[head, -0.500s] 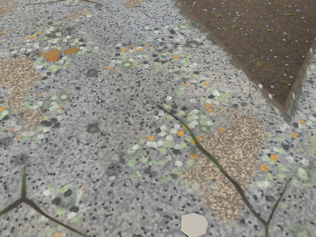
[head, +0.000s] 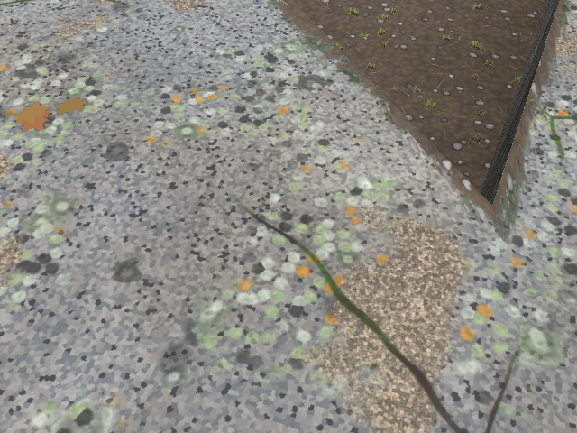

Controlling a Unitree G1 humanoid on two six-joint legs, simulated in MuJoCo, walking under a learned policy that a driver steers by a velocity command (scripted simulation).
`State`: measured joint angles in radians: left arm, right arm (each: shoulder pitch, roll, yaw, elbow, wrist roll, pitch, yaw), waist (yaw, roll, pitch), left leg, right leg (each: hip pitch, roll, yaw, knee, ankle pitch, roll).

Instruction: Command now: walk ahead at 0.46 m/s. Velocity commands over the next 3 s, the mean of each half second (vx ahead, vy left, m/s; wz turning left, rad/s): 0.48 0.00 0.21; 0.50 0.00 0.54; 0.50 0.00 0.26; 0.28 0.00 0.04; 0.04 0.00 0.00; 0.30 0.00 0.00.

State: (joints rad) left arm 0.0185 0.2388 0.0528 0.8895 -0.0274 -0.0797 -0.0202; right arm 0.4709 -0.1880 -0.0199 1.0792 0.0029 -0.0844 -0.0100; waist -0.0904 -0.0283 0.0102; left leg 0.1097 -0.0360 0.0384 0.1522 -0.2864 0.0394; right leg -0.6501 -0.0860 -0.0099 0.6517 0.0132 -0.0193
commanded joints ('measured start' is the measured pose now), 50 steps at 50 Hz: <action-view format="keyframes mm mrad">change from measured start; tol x32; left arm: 1 -167 44 -4 -103 -4 -20 -18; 8 430 299 84 43 20 -19 -13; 50 -29 89 12 -169 37 -33 25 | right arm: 1 47 -170 -36 -18 12 -2 -9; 30 -513 -80 -36 -341 20 20 65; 36 -40 -337 -148 -284 26 40 41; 50 -165 -240 -100 -361 18 13 -3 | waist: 1 17 109 154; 8 189 -236 -412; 19 70 -17 47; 38 -38 152 -353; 50 48 95 -12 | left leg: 1 -88 278 -106 -58 325 136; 6 -66 244 -31 391 907 68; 8 -677 -17 -51 1086 -168 -22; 10 -853 55 -176 1249 -188 24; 31 -854 112 27 487 223 45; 35 -300 -36 83 399 162 152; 37 288 382 -835 217 25 430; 50 -364 113 -260 80 323 198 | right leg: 1 -16 20 -12 -82 29 -21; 6 477 124 -73 -114 -82 -116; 8 1119 -316 671 -249 -409 -351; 16 424 -154 117 -538 -122 -176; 29 738 -191 -160 -490 143 -133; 34 771 -198 -226 -101 804 -83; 35 663 -158 -242 127 725 -48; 37 -24 142 -62 788 -578 44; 50 85 38 48 2 34 81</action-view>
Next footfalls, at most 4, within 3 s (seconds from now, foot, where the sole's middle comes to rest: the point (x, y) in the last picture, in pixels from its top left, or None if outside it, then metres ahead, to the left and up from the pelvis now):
0.14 right None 0.27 -0.14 -0.78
0.70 left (219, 412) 0.55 0.12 -0.78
1.20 right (243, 284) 0.90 0.06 -0.78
1.70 left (114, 257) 1.02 0.41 -0.78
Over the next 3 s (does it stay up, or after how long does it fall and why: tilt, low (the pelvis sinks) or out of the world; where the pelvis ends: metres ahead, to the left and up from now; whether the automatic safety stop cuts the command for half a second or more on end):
stays up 1.14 0.37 0.00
